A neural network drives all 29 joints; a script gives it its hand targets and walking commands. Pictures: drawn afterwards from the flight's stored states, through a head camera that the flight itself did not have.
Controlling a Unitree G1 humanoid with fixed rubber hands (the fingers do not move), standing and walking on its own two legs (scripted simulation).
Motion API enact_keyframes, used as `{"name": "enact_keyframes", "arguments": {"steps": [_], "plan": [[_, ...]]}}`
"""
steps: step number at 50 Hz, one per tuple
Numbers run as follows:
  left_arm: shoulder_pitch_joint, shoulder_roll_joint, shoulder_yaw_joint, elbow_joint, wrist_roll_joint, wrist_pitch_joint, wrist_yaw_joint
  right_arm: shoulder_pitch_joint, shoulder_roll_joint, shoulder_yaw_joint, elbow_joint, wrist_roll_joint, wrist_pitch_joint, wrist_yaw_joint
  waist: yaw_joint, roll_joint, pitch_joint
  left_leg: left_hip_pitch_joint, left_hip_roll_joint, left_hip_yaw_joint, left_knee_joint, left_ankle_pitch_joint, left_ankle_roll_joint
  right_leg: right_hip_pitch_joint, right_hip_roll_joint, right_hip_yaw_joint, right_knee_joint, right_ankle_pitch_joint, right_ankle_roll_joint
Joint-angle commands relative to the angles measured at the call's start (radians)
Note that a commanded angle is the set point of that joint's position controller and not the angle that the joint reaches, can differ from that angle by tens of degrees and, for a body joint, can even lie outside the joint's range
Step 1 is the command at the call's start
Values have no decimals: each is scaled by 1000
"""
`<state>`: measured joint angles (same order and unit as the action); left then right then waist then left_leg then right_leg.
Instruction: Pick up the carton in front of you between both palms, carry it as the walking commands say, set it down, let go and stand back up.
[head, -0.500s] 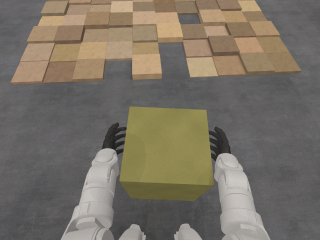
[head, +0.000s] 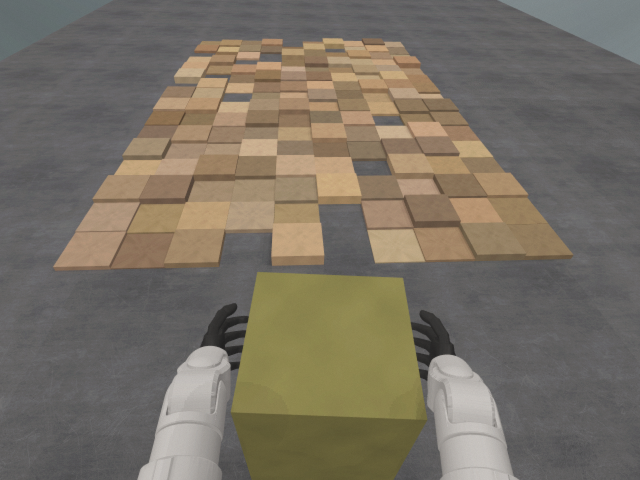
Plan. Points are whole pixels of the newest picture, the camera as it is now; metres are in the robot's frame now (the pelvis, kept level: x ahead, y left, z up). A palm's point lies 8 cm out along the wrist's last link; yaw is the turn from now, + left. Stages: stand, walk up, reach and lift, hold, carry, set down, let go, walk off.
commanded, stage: reach and lift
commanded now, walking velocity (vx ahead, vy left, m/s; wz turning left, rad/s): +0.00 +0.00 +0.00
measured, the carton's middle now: (325, 381) +0.30 +0.00 -0.05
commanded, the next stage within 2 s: hold in 0.90 s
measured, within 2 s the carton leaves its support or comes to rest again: neither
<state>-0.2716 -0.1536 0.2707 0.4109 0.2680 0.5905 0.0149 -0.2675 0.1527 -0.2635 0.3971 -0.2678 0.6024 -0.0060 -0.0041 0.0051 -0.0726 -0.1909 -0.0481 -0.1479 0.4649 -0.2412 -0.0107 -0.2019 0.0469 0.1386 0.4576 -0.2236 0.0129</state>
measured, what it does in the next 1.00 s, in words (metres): stands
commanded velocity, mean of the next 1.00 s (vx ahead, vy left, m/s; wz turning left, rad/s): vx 0.00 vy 0.00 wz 0.00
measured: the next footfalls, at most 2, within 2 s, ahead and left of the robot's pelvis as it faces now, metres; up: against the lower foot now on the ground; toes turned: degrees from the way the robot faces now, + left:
none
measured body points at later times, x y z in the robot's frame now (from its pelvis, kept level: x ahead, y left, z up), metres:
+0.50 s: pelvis +0.00 +0.00 +0.00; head -0.03 +0.00 +0.45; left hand +0.31 +0.15 +0.02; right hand +0.30 -0.15 +0.02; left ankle +0.01 +0.13 -0.74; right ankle +0.02 -0.13 -0.74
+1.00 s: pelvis +0.01 +0.00 +0.01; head -0.04 +0.00 +0.45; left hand +0.30 +0.15 +0.04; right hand +0.30 -0.15 +0.04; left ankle +0.01 +0.13 -0.74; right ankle +0.02 -0.13 -0.74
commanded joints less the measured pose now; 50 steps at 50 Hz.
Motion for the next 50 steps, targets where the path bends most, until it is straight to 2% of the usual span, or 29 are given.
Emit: {"name": "enact_keyframes", "arguments": {"steps": [1, 9, 15, 29, 44, 50], "plan": [[-518, -961, -508, 23, -200, -6, -266, -514, 958, 502, 20, 197, -12, 251, -2, 0, -105, -14, -35, 71, -87, 28, 7, 64, 39, -67, -70, 29, -7], [-606, -986, -528, 5, -212, -7, -272, -602, 985, 528, 3, 208, -11, 259, 0, -3, -182, 15, -37, 77, -75, 36, 8, 100, 39, -73, -57, 42, -4], [-582, -972, -526, -3, -208, 4, -268, -578, 973, 525, -4, 204, -2, 255, 1, -3, -185, 42, -40, 79, -89, 75, 4, 120, 41, -73, -70, 81, -1], [-475, -952, -567, -103, -236, 36, -258, -472, 953, 559, -97, 229, 30, 247, 0, -3, -195, 117, -49, 72, -113, 239, -6, 184, 49, -66, -98, 241, 6], [-452, -940, -585, -160, -249, 71, -253, -453, 932, 577, -158, 244, 63, 246, 1, -1, -165, 144, -49, 70, -131, 249, -8, 196, 52, -65, -116, 239, 5], [-444, -934, -646, -258, -289, 112, -246, -449, 933, 646, -252, 287, 103, 239, 4, -2, -209, 184, -48, 65, -141, 311, -11, 236, 52, -60, -127, 299, 9]]}}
